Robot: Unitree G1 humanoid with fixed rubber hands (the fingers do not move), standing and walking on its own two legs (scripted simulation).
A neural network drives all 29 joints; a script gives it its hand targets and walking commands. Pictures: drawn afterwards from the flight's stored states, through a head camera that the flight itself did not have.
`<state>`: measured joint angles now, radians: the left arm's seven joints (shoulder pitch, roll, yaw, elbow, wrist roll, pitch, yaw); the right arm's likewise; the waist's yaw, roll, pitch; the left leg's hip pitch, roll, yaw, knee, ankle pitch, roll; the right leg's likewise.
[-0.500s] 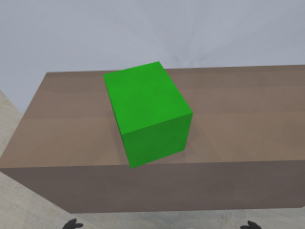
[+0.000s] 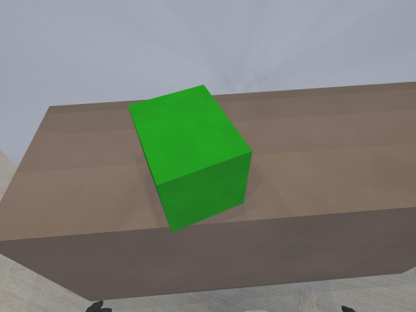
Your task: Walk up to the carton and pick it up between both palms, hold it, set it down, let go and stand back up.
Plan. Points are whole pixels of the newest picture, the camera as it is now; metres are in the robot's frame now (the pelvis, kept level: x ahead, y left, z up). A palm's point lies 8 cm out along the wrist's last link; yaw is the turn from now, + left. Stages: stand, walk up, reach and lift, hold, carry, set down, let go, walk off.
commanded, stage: reach and lift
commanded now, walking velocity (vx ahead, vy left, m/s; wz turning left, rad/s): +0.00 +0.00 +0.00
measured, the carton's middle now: (188, 156) +0.45 +0.06 +0.01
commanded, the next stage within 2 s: none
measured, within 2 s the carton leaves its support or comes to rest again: neither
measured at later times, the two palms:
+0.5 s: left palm out of the picture +0.14 +0.23 -0.06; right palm (357, 297) +0.16 -0.26 -0.07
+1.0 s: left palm (106, 305) +0.15 +0.20 -0.03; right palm (363, 279) +0.18 -0.26 -0.03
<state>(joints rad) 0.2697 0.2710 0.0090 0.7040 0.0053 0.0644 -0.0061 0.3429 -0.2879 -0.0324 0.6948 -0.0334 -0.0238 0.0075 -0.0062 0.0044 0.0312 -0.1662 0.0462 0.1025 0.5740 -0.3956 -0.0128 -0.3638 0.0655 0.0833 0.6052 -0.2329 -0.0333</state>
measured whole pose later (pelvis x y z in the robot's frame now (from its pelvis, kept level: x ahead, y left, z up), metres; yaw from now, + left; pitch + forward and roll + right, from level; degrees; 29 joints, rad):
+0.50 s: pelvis -0.01 -0.02 +0.01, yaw +5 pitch -3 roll +0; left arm 0.18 0.18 0.04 0.42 0.03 0.23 0.09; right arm 0.20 -0.26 -0.08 0.70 0.02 -0.18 0.10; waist -0.01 -0.01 0.11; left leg -0.09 0.05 0.02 0.47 -0.32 -0.04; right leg -0.24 0.03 -0.04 0.47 -0.18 -0.04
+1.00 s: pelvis +0.00 -0.01 +0.02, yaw +5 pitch -3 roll +0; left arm 0.31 0.07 -0.04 0.27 0.04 0.07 0.18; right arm 0.26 -0.35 -0.05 0.61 0.17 -0.22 0.19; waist 0.03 -0.01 0.05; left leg -0.02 0.04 0.03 0.36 -0.28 -0.03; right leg -0.18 0.03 -0.02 0.37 -0.14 -0.04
